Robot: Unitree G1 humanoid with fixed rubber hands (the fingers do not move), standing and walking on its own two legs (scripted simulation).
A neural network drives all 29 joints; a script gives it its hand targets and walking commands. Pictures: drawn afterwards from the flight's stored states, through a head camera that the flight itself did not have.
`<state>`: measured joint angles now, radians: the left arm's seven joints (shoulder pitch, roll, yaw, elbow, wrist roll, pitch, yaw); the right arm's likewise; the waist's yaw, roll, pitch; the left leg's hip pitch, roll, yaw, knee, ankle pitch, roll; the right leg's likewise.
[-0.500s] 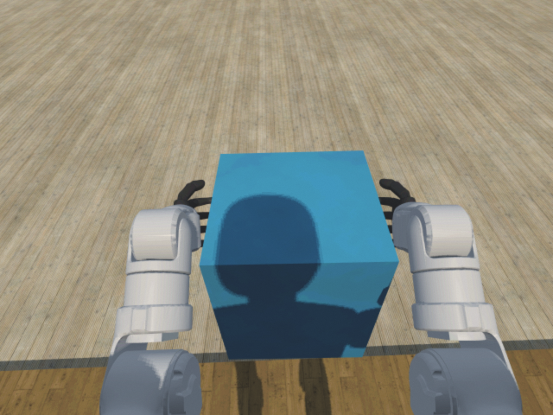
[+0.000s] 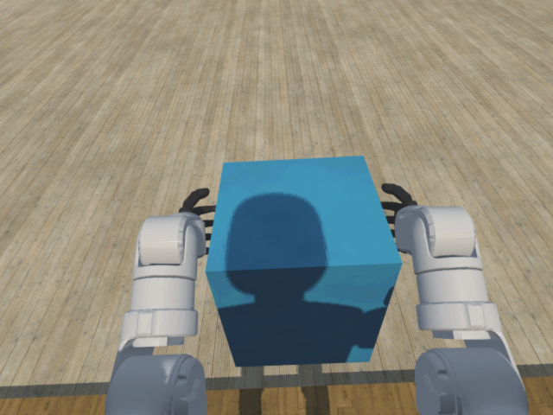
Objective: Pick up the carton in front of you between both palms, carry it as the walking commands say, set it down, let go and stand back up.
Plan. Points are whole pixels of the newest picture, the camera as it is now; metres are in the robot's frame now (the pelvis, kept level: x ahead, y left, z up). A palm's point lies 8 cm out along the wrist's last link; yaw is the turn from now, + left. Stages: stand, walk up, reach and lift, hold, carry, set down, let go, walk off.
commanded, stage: carry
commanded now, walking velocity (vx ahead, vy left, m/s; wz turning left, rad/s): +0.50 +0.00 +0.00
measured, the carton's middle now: (297, 264) +0.34 +0.00 +0.04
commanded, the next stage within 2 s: none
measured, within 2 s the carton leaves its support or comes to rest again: neither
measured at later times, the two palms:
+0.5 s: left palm (216, 138) +0.62 +0.15 +0.09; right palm (369, 140) +0.58 -0.15 +0.09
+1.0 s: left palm (248, 82) +0.91 +0.10 +0.06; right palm (361, 82) +0.90 -0.20 +0.05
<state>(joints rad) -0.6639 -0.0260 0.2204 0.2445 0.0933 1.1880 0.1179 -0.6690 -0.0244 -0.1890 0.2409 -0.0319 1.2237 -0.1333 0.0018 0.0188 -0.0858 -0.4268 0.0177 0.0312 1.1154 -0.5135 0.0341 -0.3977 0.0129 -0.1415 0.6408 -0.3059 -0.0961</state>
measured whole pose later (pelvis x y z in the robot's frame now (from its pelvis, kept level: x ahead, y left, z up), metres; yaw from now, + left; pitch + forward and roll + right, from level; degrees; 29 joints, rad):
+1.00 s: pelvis +0.55 -0.03 -0.07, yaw -1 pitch +3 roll +2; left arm -0.68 -0.03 0.24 0.24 0.12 1.17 0.11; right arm -0.69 -0.03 -0.18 0.27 -0.03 1.18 -0.13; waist -0.01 0.02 -0.08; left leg -0.32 -0.03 0.02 1.26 -0.54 0.03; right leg -0.46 0.02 -0.10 0.59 -0.18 -0.11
